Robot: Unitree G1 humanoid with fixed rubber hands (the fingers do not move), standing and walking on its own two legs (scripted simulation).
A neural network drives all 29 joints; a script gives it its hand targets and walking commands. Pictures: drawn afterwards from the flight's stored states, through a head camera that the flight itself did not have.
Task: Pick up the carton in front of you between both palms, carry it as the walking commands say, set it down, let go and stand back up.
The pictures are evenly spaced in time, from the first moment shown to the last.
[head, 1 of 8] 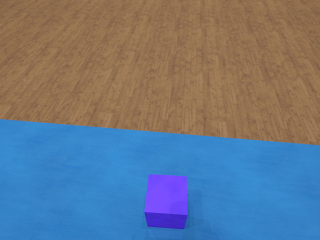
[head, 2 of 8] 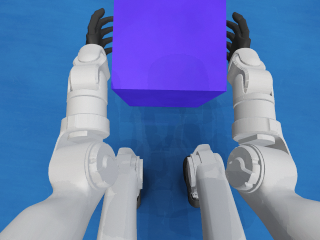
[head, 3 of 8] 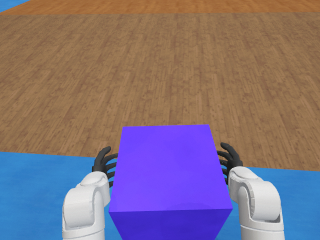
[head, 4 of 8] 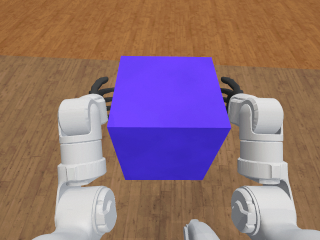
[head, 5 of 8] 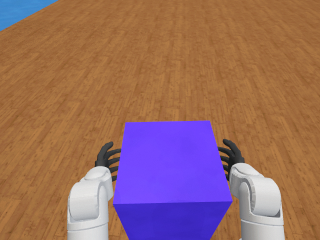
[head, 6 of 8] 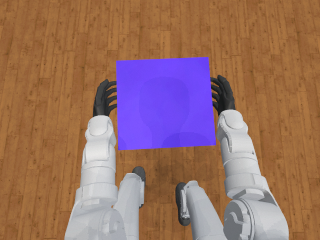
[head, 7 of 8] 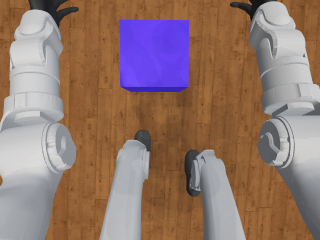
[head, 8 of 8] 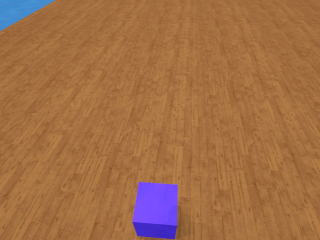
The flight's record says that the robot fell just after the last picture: no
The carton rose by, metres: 0.99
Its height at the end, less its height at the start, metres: +0.25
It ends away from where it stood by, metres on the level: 5.01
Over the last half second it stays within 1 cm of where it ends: yes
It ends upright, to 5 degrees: yes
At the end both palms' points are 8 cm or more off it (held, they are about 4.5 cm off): yes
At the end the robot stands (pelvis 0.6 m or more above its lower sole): yes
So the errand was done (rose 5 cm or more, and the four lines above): yes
